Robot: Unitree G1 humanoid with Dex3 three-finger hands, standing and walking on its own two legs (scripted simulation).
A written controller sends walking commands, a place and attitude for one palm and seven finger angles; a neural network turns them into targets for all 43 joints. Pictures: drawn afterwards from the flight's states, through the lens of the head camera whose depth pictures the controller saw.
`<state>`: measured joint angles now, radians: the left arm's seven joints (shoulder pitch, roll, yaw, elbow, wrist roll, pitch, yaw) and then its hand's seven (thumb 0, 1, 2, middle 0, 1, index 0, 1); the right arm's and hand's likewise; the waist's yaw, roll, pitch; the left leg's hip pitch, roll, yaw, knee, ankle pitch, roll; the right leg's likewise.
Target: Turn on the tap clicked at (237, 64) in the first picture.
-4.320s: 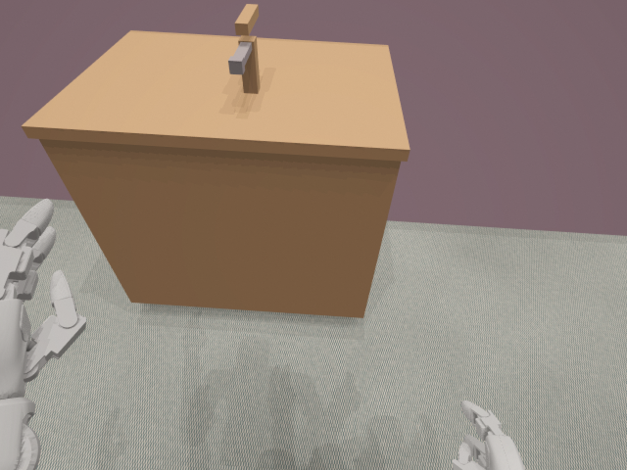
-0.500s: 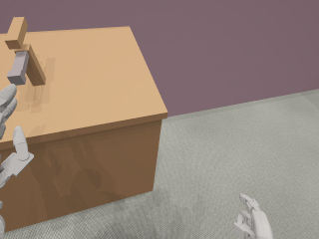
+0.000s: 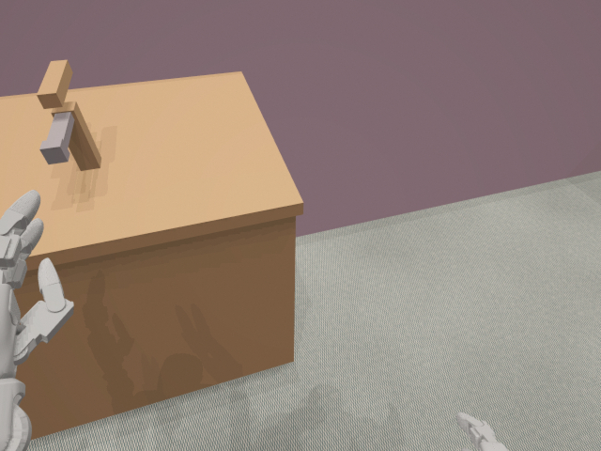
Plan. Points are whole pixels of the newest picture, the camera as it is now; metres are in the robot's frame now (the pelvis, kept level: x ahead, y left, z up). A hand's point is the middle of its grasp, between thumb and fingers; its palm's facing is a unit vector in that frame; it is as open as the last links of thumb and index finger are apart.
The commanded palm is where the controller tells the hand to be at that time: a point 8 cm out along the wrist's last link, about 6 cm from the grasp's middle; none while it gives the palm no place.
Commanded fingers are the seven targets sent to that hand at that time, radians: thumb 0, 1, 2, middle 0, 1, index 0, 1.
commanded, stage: come to a stop and stand still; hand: left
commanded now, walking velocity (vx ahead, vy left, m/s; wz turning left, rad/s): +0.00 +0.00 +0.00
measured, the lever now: (55, 151) +0.49 +0.42 +0.15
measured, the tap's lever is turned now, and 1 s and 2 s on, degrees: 0 0 0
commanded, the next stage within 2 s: look again from close up in 0.94 s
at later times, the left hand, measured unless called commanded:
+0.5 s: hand (60, 301) +0.22 +0.26 +0.16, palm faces +0.41 -0.83 -0.37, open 7.4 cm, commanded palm +0.17 +0.30 +0.18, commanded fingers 0.00 0.90 0.90 -0.20 -0.30 -0.20 -0.30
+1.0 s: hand (74, 289) +0.23 +0.26 +0.16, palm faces +0.39 -0.85 -0.35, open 7.4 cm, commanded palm +0.18 +0.30 +0.18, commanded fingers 0.00 0.90 0.90 -0.20 -0.30 -0.20 -0.30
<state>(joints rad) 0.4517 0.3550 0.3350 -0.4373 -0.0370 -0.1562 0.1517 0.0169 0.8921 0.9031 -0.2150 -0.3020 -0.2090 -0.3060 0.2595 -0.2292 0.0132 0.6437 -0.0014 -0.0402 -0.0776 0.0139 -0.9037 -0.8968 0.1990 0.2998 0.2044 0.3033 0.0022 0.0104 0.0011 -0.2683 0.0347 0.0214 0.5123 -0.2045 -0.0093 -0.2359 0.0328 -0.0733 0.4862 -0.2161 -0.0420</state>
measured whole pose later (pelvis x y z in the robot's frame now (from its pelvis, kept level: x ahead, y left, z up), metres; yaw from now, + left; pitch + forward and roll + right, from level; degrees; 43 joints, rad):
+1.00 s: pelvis +0.02 +0.02 +0.00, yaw -1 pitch -1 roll -1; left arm 0.46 0.34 0.30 -0.44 -0.04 -0.15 0.15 0.02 0.90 0.90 -0.21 -0.30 -0.21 -0.31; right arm 0.21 -0.21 0.03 0.60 0.00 -0.06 -0.07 0.01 -0.90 -0.90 0.20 0.30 0.20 0.30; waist 0.01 0.01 0.00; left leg -0.25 0.02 0.04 0.48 -0.22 0.01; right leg -0.21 0.02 -0.05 0.43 -0.20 -0.02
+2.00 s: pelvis +0.09 +0.07 -0.02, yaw -1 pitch +0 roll -1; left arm 0.40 0.38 0.39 -0.53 -0.05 -0.22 0.11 0.02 0.89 0.90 -0.21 -0.30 -0.21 -0.31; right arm 0.20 -0.21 0.00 0.56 0.02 -0.07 0.00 0.01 -0.90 -0.90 0.20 0.30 0.20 0.30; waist 0.01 -0.02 0.04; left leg -0.26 -0.04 0.06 0.72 -0.47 0.08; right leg -0.23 -0.04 -0.02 0.69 -0.45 0.03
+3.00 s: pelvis +0.16 +0.12 +0.00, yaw +0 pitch -1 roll +0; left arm 0.42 0.35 0.36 -0.44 -0.05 -0.14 0.13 0.02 0.89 0.90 -0.21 -0.30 -0.21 -0.31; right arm 0.18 -0.20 0.02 0.61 0.00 -0.08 -0.05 0.01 -0.90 -0.90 0.20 0.30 0.21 0.30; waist 0.04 0.00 0.04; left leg -0.22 0.01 0.03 0.51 -0.28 0.01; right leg -0.23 0.03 -0.06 0.49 -0.25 -0.05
